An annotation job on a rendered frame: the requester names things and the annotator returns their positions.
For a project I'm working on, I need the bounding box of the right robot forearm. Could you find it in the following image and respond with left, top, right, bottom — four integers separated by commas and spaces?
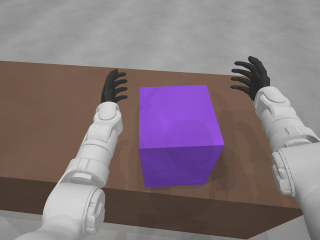
253, 86, 320, 153

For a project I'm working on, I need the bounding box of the robot right upper arm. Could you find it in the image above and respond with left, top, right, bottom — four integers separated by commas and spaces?
271, 142, 320, 240

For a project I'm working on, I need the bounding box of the right robot hand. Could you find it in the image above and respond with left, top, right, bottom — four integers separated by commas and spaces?
230, 56, 270, 101

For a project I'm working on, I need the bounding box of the pedestal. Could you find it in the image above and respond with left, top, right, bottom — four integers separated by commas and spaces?
0, 60, 303, 240

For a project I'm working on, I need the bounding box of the left robot hand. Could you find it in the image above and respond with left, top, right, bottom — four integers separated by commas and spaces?
100, 69, 128, 104

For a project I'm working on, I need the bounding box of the carton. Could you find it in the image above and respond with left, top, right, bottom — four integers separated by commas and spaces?
138, 85, 225, 188

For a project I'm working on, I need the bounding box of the robot left upper arm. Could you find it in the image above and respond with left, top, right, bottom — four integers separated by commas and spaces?
15, 182, 105, 240

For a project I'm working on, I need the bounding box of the left robot forearm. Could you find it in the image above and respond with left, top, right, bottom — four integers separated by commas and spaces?
42, 101, 123, 224

